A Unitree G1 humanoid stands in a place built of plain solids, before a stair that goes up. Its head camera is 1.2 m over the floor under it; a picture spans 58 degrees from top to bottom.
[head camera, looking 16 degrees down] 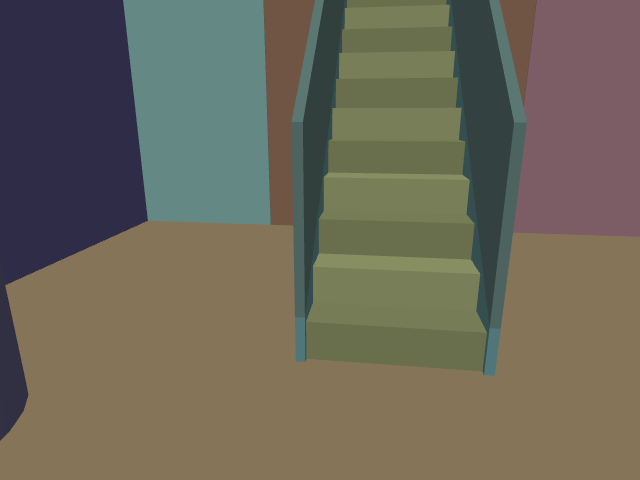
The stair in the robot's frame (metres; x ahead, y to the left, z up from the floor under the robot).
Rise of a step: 0.21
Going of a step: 0.24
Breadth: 0.88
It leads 8 degrees to the right of straight ahead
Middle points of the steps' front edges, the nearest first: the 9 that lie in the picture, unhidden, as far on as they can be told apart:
1.91 -0.36 0.21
2.15 -0.39 0.42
2.38 -0.42 0.63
2.62 -0.46 0.84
2.86 -0.49 1.05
3.09 -0.52 1.25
3.33 -0.55 1.46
3.56 -0.58 1.67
3.80 -0.61 1.88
